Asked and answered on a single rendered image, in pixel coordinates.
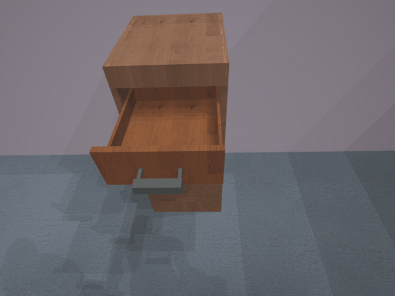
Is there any cabinet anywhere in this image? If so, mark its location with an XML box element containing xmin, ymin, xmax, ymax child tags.
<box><xmin>102</xmin><ymin>12</ymin><xmax>229</xmax><ymax>212</ymax></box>

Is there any handle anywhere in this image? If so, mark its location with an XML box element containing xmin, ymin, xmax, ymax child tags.
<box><xmin>131</xmin><ymin>168</ymin><xmax>183</xmax><ymax>194</ymax></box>

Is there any drawer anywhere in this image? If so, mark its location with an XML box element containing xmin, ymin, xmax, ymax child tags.
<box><xmin>89</xmin><ymin>86</ymin><xmax>225</xmax><ymax>185</ymax></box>

